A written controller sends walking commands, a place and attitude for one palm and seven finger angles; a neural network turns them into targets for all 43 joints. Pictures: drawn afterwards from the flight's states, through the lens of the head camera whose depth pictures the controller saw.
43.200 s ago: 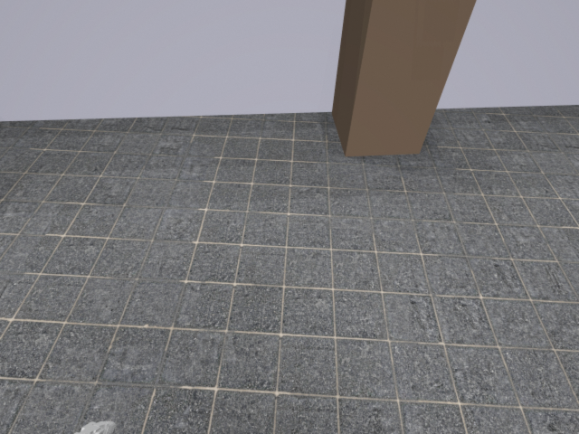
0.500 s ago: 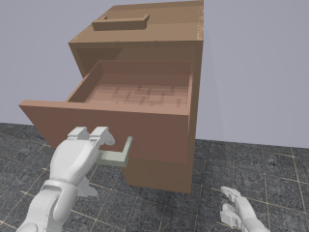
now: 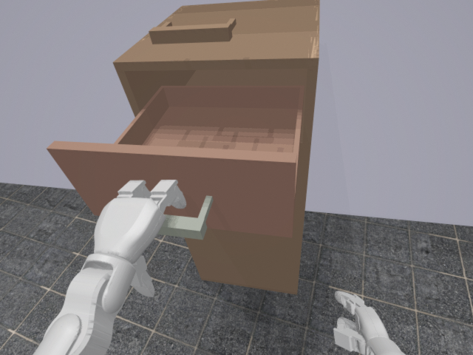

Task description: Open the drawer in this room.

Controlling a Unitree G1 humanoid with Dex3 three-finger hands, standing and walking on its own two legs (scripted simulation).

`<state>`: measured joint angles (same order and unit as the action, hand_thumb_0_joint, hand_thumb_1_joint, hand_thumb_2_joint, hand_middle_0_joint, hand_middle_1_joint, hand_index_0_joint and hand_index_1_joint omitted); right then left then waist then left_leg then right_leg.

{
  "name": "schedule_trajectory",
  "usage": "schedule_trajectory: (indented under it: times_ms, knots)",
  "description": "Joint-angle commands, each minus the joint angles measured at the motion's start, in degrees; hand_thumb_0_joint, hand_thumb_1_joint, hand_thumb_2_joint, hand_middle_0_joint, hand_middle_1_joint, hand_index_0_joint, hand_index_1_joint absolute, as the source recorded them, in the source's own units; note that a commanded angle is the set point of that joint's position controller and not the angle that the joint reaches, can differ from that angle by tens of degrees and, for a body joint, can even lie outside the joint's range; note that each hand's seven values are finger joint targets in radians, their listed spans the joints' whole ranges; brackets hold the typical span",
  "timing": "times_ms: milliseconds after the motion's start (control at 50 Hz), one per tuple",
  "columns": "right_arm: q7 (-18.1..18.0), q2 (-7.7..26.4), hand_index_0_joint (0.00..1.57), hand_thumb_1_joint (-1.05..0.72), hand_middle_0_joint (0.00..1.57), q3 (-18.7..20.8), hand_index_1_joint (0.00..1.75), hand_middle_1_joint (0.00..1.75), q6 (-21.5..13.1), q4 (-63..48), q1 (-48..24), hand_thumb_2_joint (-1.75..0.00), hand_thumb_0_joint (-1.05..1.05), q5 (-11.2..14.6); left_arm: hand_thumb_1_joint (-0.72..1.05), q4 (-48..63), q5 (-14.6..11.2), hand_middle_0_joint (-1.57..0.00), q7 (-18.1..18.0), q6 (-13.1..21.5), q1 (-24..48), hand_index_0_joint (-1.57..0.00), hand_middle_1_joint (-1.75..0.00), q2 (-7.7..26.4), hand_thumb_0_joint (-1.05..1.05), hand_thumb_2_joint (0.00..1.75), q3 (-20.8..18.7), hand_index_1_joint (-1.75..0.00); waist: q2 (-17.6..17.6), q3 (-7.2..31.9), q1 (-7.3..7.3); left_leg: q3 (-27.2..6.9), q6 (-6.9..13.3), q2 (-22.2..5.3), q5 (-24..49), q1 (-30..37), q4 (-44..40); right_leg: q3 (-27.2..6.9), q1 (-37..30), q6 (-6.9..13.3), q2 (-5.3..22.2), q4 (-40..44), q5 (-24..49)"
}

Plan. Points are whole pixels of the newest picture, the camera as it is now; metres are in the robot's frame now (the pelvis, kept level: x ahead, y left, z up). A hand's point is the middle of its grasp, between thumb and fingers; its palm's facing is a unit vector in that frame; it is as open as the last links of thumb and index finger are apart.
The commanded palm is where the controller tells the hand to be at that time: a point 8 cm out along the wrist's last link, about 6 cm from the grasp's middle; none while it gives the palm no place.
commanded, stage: lift the hand off the handle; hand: left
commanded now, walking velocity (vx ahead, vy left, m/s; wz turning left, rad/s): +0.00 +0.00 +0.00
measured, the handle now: (164, 211) +0.28 +0.16 +0.14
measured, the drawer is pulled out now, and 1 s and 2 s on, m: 0.27 0.26 0.26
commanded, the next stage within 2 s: draw the hand back to the body in 1.18 s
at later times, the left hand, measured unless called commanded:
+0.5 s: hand (144, 212) +0.25 +0.17 +0.18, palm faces +0.14 -0.07 -0.99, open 13.4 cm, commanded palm +0.21 +0.17 +0.26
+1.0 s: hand (124, 142) +0.27 +0.17 +0.28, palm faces +0.37 -0.05 -0.93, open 13.7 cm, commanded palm +0.21 +0.18 +0.33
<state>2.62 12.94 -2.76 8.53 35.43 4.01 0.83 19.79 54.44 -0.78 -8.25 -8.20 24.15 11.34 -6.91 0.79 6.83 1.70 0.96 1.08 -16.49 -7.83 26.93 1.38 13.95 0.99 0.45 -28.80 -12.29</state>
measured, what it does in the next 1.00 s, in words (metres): stands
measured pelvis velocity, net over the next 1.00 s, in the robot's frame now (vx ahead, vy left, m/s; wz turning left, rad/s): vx -0.02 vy -0.01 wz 0.01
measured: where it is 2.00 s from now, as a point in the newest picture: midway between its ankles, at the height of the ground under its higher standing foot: outside the picture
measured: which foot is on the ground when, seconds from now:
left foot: down 0.00-1.00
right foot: down 0.00-1.00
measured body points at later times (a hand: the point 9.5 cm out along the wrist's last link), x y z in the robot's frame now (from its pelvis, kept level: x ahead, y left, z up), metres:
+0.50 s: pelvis +0.00 -0.01 +0.00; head -0.02 -0.07 +0.45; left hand +0.24 +0.17 +0.23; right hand +0.24 -0.18 -0.09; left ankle -0.02 +0.11 -0.74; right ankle +0.04 -0.11 -0.74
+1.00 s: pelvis -0.02 -0.01 +0.00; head -0.04 -0.08 +0.44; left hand +0.25 +0.17 +0.33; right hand +0.23 -0.19 -0.09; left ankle -0.02 +0.11 -0.74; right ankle +0.04 -0.11 -0.74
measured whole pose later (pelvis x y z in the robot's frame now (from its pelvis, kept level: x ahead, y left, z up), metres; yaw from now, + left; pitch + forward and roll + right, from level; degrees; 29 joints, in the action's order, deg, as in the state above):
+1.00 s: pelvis -0.02 -0.01 +0.00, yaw +1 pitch -3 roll +1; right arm 4.0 15.6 -3.2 7.0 35.7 1.7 3.3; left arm 22.0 42.0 11.0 -12.4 16.3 35.3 2.1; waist -8.8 1.6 6.5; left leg 1.1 0.3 1.4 -13.7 -7.4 24.5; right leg 1.9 13.8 1.5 0.8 -27.5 -10.4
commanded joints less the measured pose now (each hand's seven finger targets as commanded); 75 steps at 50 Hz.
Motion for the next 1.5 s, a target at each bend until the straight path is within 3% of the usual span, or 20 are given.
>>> schedule_trajectory:
  times_ms: [0,140,200,320,380,500,580,640,700,780,800,980,1020,1180,1220,1280,1320,1380,1420,1480]
  knots:
    - [-0.3,4.4,0.20,-0.90,0.20,1.4,0.30,0.30,-3.6,-10.9,-12.8,-0.90,0.00,0.2,-0.50,15.3,-0.5,-0.30,-2.0,1.2,15.4,-0.30,-1.20,9.5,0.00,0.30,-8.7,-1.20,4.3,10.8,-0.04,-0.5,0.4,-0.4,11.1,-4.9,-6.0,-1.3,-11.9,0.5,-0.7,3.8,4.2]
    - [-0.1,4.6,0.20,-0.90,0.20,1.9,0.30,0.30,-4.1,-9.9,-12.3,-0.90,0.00,0.5,-0.50,15.2,-3.2,-0.30,-0.9,1.9,16.9,-0.30,-1.20,10.4,0.00,0.30,-9.9,-1.20,5.6,7.1,-0.77,-0.4,0.2,-0.3,11.8,-3.2,-6.9,-1.2,-10.3,0.2,-0.7,6.2,4.1]
    - [0.4,4.5,0.20,-0.90,0.20,1.5,0.30,0.30,-5.1,-10.9,-13.4,-0.90,0.00,0.5,-0.50,20.1,-3.3,-0.30,-0.4,2.2,21.5,-0.30,-1.20,11.5,0.00,0.30,-10.4,-1.20,3.3,12.9,-0.02,-0.5,0.3,-0.1,13.6,-2.3,-6.8,-1.5,-13.7,0.3,-0.5,5.0,6.1]
    - [0.7,4.9,0.20,-0.90,0.20,1.7,0.30,0.30,-4.0,-9.2,-13.5,-0.90,0.00,1.2,-0.50,14.8,-4.8,-0.30,1.2,-0.2,21.8,-0.30,-1.20,13.6,0.00,0.30,-12.4,-1.20,5.1,7.5,-1.05,-0.3,-0.1,-0.2,12.4,-3.2,-7.6,-1.8,-11.4,0.2,-0.4,6.9,4.4]
    - [0.4,5.7,0.20,-0.90,0.20,1.5,0.30,0.30,-4.6,-10.0,-14.8,-0.90,0.00,1.9,-0.50,18.3,-6.1,-0.30,1.9,0.0,28.5,-0.30,-1.20,17.5,0.00,0.30,-15.0,-1.20,1.9,9.2,-1.18,-0.8,0.1,-0.5,10.5,-2.6,-7.6,-2.2,-12.1,0.2,-0.7,6.4,3.6]
    - [0.9,4.5,0.20,-0.90,0.20,1.0,0.30,0.30,-6.0,-10.4,-14.8,-0.90,0.00,1.3,-0.50,19.3,-7.3,-0.30,3.4,1.1,31.5,-0.30,-1.20,16.5,0.00,0.30,-14.0,-1.20,4.0,13.2,-0.14,-0.6,-0.1,0.5,12.4,-2.3,-7.1,-2.0,-14.2,0.0,0.1,6.1,4.5]
    - [0.8,5.7,0.20,-0.90,0.20,1.5,0.30,0.30,-5.7,-10.2,-15.2,-0.90,0.00,2.3,-0.50,18.0,-9.6,-0.30,4.2,0.1,32.1,-0.30,-1.20,20.8,0.00,0.30,-18.7,-1.20,3.5,10.5,-0.69,-0.9,-0.1,-0.2,11.5,-2.6,-6.9,-2.6,-12.4,0.0,0.0,6.6,4.7]
    - [1.0,5.7,0.20,-0.90,0.20,1.2,0.30,0.30,-5.0,-9.3,-14.5,-0.90,0.00,1.9,-0.50,12.7,-8.6,-0.30,5.5,-1.5,34.0,-0.30,-1.20,18.6,0.00,0.30,-16.1,-1.20,5.5,8.1,-0.81,-0.5,-0.4,0.2,9.9,-4.2,-7.8,-1.8,-10.5,-0.2,0.2,7.2,1.6]
    - [1.0,5.2,0.20,-0.90,0.20,0.8,0.30,0.30,-5.8,-10.3,-15.8,-0.90,0.00,1.9,-0.50,16.4,-9.0,-0.30,6.1,-1.4,40.3,-0.30,-1.20,20.8,0.00,0.30,-16.9,-1.20,4.2,14.2,-0.08,-0.7,-0.3,0.7,10.5,-3.6,-7.1,-2.2,-13.5,0.0,0.5,5.9,1.7]
    - [0.5,6.3,0.20,-0.90,0.20,1.3,0.30,0.30,-6.0,-9.8,-15.7,-0.90,0.00,2.7,-0.50,15.7,-11.1,-0.30,6.4,-1.2,42.9,-0.30,-1.20,25.8,0.00,0.30,-21.5,-1.20,2.3,12.5,-0.64,-1.2,-0.3,0.0,9.0,-3.4,-6.9,-2.8,-11.8,0.1,0.5,6.4,1.4]
    - [0.9,5.3,0.20,-0.90,0.20,0.7,0.30,0.30,-6.4,-10.2,-15.8,-0.90,0.00,2.1,-0.50,15.5,-10.1,-0.30,6.9,-1.3,44.8,-0.30,-1.20,23.0,0.00,0.30,-18.5,-1.20,4.0,15.3,0.10,-1.0,-0.5,0.8,10.2,-4.2,-6.8,-2.5,-13.9,0.0,0.9,5.7,1.3]
    - [1.6,7.3,0.20,-0.90,0.20,1.0,0.30,0.30,-3.3,-11.3,-15.8,-0.90,0.00,4.0,-0.50,7.1,-13.4,-0.30,11.1,-5.7,38.3,-0.30,-1.20,24.7,0.00,0.30,-22.4,-1.20,8.0,8.5,-0.20,0.2,-0.5,-0.8,7.1,-7.9,-5.8,-3.1,-9.7,-0.5,1.3,5.6,-0.1]
    - [2.3,6.3,0.20,-0.90,0.20,0.6,0.30,0.30,-2.6,-12.2,-15.7,-0.90,0.00,3.7,-0.50,8.3,-13.4,-0.30,11.8,-6.2,38.7,-0.30,-1.20,18.9,0.00,0.30,-17.2,-1.20,8.6,7.6,-1.07,0.5,-0.2,-0.6,5.8,-7.8,-6.0,-2.1,-8.0,-0.8,1.3,5.8,-3.0]
    - [2.0,7.7,0.20,-0.90,0.20,1.1,0.30,0.30,-1.9,-12.8,-15.4,-0.90,0.00,3.5,-0.50,13.6,-13.2,-0.30,10.1,-6.2,42.2,-0.30,-1.20,27.4,0.00,0.30,-23.8,-1.20,5.3,11.6,-0.08,0.4,-0.1,-0.7,6.9,-8.3,-4.1,-3.4,-10.1,-0.1,1.6,3.5,-0.6]
    - [2.4,6.5,0.20,-0.90,0.20,1.0,0.30,0.30,-2.0,-12.8,-15.5,-0.90,0.00,3.3,-0.50,13.8,-12.5,-0.30,10.0,-6.5,42.1,-0.30,-1.20,23.1,0.00,0.30,-20.5,-1.20,4.5,13.1,-0.24,0.3,0.0,-0.3,8.6,-7.4,-4.2,-3.0,-10.1,-0.1,1.2,3.2,0.0]
    - [2.2,7.4,0.20,-0.90,0.20,1.5,0.30,0.30,-2.3,-12.6,-15.5,-0.90,0.00,3.5,-0.50,17.5,-13.4,-0.30,9.3,-5.9,42.1,-0.30,-1.20,28.9,0.00,0.30,-25.3,-1.20,4.0,15.3,0.40,0.2,-0.1,-0.7,10.5,-6.8,-3.4,-3.7,-12.2,0.2,1.5,2.2,3.9]
    - [2.6,6.2,0.20,-0.90,0.20,1.0,0.30,0.30,-1.8,-12.2,-15.1,-0.90,0.00,3.3,-0.50,13.8,-13.1,-0.30,9.6,-6.7,37.6,-0.30,-1.20,24.4,0.00,0.30,-22.8,-1.20,6.5,12.0,-0.12,0.3,-0.1,-0.7,10.7,-7.6,-4.1,-2.7,-10.3,-0.2,1.1,2.9,2.8]
    - [2.4,7.7,0.20,-0.90,0.20,1.3,0.30,0.30,-1.7,-12.8,-15.4,-0.90,0.00,3.8,-0.50,16.9,-14.9,-0.30,9.7,-6.1,35.2,-0.30,-1.20,28.7,0.00,0.30,-27.1,-1.20,6.2,12.3,0.48,0.2,-0.1,-1.0,11.5,-7.5,-3.2,-3.2,-10.9,-0.1,1.4,2.2,5.6]
    - [3.0,6.4,0.20,-0.90,0.20,1.0,0.30,0.30,-1.4,-12.9,-15.2,-0.90,0.00,3.5,-0.50,16.6,-14.7,-0.30,10.1,-6.6,31.8,-0.30,-1.20,24.3,0.00,0.30,-24.5,-1.20,6.8,12.1,0.00,0.4,0.0,-0.8,12.1,-7.3,-3.5,-2.5,-10.3,-0.3,1.1,2.3,5.4]
    - [2.6,7.6,0.20,-0.90,0.20,1.2,0.30,0.30,-1.5,-13.4,-15.6,-0.90,0.00,4.0,-0.50,20.0,-16.2,-0.30,10.1,-6.4,29.4,-0.30,-1.20,27.6,0.00,0.30,-27.3,-1.20,6.5,11.9,-0.05,0.4,-0.1,-1.1,11.3,-6.8,-2.7,-2.8,-9.8,-0.4,1.1,2.0,5.9]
